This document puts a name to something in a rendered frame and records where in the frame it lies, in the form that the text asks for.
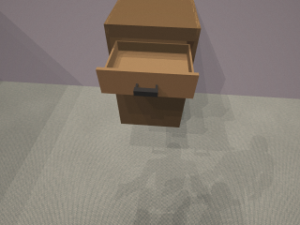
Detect drawer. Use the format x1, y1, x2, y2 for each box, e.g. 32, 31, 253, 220
96, 40, 200, 99

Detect cabinet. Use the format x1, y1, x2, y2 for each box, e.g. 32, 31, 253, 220
103, 0, 202, 128

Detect handle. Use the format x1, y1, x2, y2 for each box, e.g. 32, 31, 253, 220
133, 83, 158, 98

